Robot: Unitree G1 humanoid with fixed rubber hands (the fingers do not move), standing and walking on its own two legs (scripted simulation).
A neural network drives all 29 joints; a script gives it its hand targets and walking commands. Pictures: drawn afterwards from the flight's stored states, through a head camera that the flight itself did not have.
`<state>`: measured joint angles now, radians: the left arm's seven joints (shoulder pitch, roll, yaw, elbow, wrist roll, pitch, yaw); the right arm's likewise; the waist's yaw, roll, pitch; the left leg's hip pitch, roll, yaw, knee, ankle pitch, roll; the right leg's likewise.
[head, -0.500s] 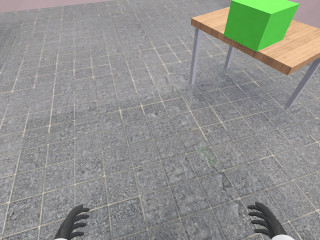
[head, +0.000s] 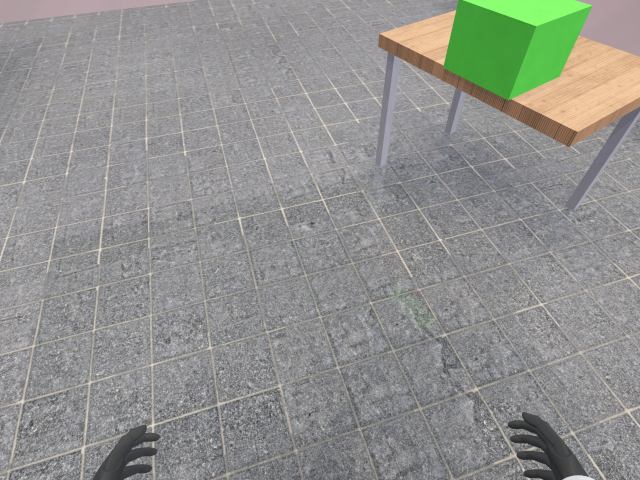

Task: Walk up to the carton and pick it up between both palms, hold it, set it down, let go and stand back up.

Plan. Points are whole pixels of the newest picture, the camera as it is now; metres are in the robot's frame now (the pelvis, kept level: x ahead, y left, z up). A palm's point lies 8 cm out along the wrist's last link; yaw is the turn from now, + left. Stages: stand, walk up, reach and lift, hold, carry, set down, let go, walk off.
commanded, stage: stand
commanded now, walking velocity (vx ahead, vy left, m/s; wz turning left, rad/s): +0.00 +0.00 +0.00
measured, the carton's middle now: (511, 39) +1.33 -0.60 -0.03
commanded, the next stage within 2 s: walk up in 1.68 s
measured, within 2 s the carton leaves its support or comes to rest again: neither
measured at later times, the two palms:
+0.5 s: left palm out of the picture +0.11 +0.30 -0.08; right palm out of the picture +0.12 -0.30 -0.09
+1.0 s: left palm out of the picture +0.09 +0.30 -0.09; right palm out of the picture +0.09 -0.31 -0.10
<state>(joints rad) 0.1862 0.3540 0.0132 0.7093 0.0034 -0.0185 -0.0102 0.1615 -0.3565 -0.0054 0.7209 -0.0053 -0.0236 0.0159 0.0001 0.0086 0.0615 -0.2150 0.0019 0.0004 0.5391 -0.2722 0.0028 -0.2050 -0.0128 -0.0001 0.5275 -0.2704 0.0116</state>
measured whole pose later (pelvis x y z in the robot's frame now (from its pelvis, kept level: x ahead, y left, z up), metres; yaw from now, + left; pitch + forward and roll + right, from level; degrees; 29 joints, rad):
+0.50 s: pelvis +0.00 +0.00 +0.01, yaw +0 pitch -3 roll +0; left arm 0.17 0.38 0.01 0.86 0.00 -0.02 0.00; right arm 0.14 -0.37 0.00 0.86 0.00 -0.02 0.01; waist 0.01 0.01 0.07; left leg -0.16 0.00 0.00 0.43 -0.22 0.00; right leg -0.15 -0.01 0.00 0.43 -0.22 0.01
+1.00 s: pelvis +0.00 -0.01 +0.01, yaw +0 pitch -3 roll +0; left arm 0.15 0.37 0.01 0.98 -0.01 -0.02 0.01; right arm 0.13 -0.37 0.00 0.99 0.01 -0.02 0.00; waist -0.01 0.02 0.06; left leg -0.13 0.01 0.00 0.37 -0.18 -0.01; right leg -0.12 0.00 -0.01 0.35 -0.18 0.01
